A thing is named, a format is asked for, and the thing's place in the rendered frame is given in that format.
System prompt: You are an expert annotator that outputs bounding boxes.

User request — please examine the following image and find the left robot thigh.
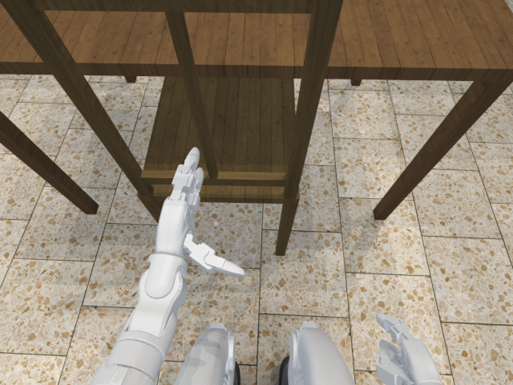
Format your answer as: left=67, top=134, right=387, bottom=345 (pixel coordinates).
left=173, top=328, right=236, bottom=385

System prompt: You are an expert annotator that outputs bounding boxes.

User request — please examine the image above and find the chair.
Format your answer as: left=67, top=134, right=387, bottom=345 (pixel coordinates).
left=0, top=0, right=343, bottom=256

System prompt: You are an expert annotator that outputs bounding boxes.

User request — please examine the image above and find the robot right hand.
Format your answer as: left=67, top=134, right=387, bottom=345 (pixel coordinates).
left=376, top=313, right=443, bottom=385

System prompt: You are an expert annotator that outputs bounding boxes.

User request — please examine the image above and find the robot left hand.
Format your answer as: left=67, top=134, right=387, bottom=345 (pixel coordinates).
left=156, top=147, right=245, bottom=278

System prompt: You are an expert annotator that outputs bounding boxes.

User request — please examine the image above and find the left robot forearm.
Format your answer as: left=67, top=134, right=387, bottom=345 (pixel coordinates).
left=89, top=253, right=188, bottom=385

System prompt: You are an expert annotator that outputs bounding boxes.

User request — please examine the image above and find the table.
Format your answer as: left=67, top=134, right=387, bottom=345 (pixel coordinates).
left=0, top=0, right=513, bottom=220

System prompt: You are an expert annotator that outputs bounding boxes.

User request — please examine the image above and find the robot right shin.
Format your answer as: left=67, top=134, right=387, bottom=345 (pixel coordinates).
left=288, top=322, right=317, bottom=385

